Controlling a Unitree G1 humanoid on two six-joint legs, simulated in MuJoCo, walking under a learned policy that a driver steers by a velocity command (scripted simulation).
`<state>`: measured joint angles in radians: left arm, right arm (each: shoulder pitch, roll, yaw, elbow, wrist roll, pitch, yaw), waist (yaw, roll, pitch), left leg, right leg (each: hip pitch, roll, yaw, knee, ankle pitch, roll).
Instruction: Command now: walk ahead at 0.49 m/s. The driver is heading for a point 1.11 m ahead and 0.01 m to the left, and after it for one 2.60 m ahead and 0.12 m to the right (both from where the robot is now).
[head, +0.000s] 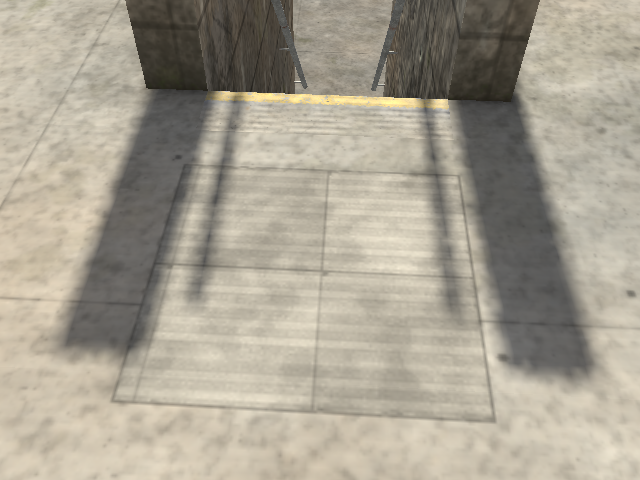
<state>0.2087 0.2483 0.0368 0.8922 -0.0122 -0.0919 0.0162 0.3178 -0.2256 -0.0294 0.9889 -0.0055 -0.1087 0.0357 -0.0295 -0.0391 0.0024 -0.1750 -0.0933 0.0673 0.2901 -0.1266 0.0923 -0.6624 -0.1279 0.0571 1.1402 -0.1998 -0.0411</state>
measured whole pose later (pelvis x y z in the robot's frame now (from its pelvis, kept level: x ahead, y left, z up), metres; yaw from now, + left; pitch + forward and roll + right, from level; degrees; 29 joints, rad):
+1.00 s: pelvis +0.55 -0.01 -0.01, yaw +1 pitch +1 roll +0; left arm 0.30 0.26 0.05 0.96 -0.02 -0.10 0.00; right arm 0.18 -0.24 -0.05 0.91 0.00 -0.10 0.03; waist 0.00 -0.03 0.03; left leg -0.34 -0.03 0.06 0.46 -0.15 0.07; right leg -0.43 -0.06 0.03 1.19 -0.35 -0.05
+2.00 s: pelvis +1.04 -0.03 -0.02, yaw +10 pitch +2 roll -1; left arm 0.19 0.27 0.06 0.97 -0.02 -0.04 0.01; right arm 0.07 -0.22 -0.05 0.83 -0.02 -0.05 0.01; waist 0.02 -0.02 0.06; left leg -0.46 -0.01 0.06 0.55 -0.13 0.07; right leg -0.28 -0.02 -0.04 0.95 -0.60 0.02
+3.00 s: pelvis +1.12 -0.05 -0.01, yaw -12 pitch +3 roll +0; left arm 0.14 0.26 0.05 0.74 0.00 -0.07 -0.07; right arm 0.16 -0.26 -0.02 0.85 0.00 -0.08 0.08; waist -0.01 0.02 0.00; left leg -0.29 0.04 0.04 0.55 -0.31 -0.01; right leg -0.24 0.05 0.10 0.53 -0.33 0.00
